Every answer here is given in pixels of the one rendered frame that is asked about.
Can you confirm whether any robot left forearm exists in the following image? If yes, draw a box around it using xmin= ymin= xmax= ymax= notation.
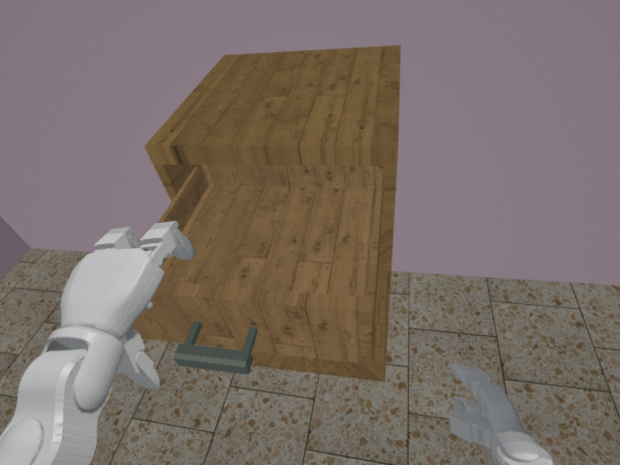
xmin=0 ymin=326 xmax=125 ymax=465

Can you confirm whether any robot right hand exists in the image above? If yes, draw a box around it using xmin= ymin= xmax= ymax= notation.
xmin=449 ymin=363 xmax=523 ymax=453

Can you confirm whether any cabinet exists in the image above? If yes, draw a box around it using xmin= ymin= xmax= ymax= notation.
xmin=145 ymin=46 xmax=401 ymax=382

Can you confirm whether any robot right forearm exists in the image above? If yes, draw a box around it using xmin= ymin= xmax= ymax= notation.
xmin=490 ymin=425 xmax=553 ymax=465

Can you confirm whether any robot left hand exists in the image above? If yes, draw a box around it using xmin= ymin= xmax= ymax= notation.
xmin=60 ymin=221 xmax=196 ymax=388

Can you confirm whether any drawer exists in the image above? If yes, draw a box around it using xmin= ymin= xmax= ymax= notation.
xmin=132 ymin=165 xmax=384 ymax=365

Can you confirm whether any handle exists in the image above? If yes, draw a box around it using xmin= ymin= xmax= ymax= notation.
xmin=173 ymin=322 xmax=258 ymax=375

